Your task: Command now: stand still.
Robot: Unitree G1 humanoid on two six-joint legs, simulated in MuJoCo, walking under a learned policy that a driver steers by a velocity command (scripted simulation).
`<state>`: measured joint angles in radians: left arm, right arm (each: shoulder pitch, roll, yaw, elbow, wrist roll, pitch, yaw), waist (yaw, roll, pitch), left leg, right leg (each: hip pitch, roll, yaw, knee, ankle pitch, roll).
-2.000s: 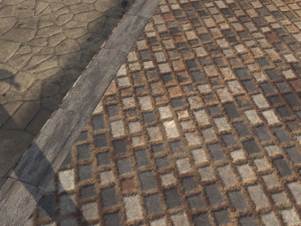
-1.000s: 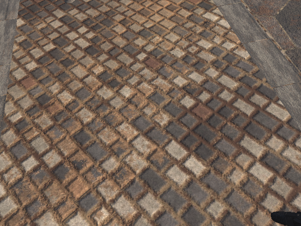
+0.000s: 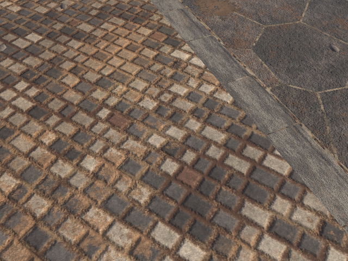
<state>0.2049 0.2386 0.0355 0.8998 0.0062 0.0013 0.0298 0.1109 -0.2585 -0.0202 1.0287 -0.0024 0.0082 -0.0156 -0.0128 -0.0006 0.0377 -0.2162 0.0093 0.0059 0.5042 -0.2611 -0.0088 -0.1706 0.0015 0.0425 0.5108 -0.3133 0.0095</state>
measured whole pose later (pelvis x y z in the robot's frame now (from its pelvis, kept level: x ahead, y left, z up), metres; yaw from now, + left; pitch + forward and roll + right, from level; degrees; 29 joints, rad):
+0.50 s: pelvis -0.01 +0.00 +0.00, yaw +1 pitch -2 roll +0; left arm 0.23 0.22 0.02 1.06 0.00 0.00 0.04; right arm 0.17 -0.23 -0.02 1.11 0.00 0.01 -0.03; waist -0.01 0.00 0.04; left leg -0.22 0.01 0.00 0.49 -0.24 -0.01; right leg -0.16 0.00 0.03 0.48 -0.29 0.01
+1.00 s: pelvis -0.01 +0.01 +0.00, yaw +1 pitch -1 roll +0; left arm 0.28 0.19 0.01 1.12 0.00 -0.01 0.04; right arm 0.23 -0.20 -0.01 1.11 0.00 0.01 -0.04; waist 0.00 0.00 0.03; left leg -0.24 0.00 0.00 0.49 -0.24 0.00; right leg -0.18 -0.01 0.03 0.48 -0.29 0.02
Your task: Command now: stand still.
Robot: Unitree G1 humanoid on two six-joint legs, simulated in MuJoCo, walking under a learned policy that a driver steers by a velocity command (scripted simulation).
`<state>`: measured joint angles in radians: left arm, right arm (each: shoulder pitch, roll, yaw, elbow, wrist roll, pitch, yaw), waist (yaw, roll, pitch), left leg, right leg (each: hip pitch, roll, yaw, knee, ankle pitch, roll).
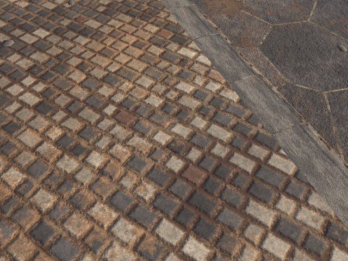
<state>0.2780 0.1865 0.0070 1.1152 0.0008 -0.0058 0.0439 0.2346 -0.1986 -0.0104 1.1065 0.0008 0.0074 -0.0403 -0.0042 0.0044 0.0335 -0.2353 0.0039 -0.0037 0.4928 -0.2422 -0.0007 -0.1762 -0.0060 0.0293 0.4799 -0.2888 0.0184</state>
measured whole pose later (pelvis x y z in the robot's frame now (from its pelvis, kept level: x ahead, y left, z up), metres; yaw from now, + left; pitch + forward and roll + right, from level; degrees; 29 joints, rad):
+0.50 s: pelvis +0.03 -0.01 -0.01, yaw +0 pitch +0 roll +0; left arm 0.35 0.17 0.01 1.10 0.00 -0.05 0.04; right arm 0.33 -0.20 -0.03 1.09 0.02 -0.02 -0.04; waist -0.01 0.01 0.00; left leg -0.26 0.01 -0.01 0.61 -0.34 -0.01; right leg -0.21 0.00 0.03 0.61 -0.39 -0.02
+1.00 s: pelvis +0.04 -0.02 +0.00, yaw +0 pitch -1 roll +0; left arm 0.28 0.18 0.03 1.09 -0.01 -0.01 0.03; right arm 0.20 -0.20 -0.03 1.09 0.01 0.02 -0.05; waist 0.00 0.00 0.04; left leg -0.17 0.03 -0.01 0.50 -0.32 -0.03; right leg -0.10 0.02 0.01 0.47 -0.35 -0.01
